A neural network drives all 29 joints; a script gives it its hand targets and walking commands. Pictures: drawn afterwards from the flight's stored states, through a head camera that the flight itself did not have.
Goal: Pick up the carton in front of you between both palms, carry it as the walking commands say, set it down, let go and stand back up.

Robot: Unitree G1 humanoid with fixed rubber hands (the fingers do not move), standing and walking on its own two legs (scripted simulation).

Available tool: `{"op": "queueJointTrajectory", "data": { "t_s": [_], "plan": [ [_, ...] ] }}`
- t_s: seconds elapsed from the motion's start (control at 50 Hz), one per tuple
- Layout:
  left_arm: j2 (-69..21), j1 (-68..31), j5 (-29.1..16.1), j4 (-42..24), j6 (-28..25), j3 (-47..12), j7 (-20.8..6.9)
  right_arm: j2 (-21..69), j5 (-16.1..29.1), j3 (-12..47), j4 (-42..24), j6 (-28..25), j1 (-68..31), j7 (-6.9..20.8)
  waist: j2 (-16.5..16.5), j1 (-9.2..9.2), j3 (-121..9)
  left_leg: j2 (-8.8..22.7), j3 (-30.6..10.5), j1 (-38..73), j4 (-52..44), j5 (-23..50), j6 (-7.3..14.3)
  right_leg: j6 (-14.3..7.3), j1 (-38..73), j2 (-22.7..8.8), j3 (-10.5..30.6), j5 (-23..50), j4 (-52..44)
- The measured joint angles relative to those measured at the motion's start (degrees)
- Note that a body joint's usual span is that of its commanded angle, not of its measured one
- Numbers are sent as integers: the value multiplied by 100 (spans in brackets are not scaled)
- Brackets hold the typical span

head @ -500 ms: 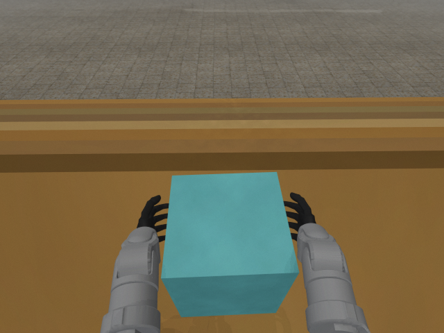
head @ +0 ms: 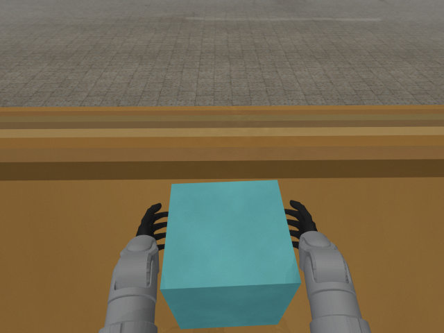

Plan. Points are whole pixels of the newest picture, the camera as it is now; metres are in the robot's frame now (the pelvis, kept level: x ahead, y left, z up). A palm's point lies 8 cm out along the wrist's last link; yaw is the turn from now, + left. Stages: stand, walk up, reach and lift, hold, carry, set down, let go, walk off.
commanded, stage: reach and lift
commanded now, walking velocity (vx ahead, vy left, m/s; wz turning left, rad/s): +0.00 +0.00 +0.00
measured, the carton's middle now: (227, 257) +0.29 +0.00 -0.05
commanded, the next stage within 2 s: hold in 0.14 s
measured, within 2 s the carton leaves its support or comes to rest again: neither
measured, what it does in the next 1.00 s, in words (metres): stands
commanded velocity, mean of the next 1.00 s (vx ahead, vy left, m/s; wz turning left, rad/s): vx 0.00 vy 0.00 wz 0.00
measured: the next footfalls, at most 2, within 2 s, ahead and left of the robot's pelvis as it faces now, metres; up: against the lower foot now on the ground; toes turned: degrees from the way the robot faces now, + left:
left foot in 1.74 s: +0.29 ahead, +0.10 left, +0.00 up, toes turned +9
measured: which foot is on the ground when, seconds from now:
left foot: down 0.00-1.00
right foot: down 0.00-1.00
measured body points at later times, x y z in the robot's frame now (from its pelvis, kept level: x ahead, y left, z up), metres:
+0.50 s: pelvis -0.01 +0.00 +0.00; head -0.05 +0.00 +0.45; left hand +0.28 +0.15 +0.04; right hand +0.28 -0.15 +0.04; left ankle +0.01 +0.13 -0.75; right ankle +0.01 -0.13 -0.75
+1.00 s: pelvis -0.01 +0.00 +0.00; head -0.05 +0.00 +0.45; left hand +0.29 +0.15 +0.04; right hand +0.29 -0.15 +0.04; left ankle +0.01 +0.13 -0.75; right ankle +0.01 -0.13 -0.75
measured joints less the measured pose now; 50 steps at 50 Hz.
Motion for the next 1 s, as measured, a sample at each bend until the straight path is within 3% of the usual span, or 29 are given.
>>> {"op": "queueJointTrajectory", "data": {
  "t_s": [0.3, 0.7, 1.0],
  "plan": [
    [48, 231, -172, -583, 374, -260, 59, -48, 166, 249, -590, 380, 230, -52, -1, -19, -9, -3, -8, 237, -174, 95, 2, 9, 242, -14, -1, 95, -180],
    [-55, -231, -3, -235, 440, 125, -18, 52, -8, -125, -245, 444, -222, 34, 6, -18, 145, -14, -4, 127, 79, 73, 0, 11, 127, -3, 7, 70, 82],
    [-5, -25, -4, -405, 503, -76, -22, 4, 14, 65, -405, 504, -25, 25, -2, -13, 97, 3, -4, 251, -80, 75, -3, 2, 251, 2, 10, 78, -82]
  ]
}}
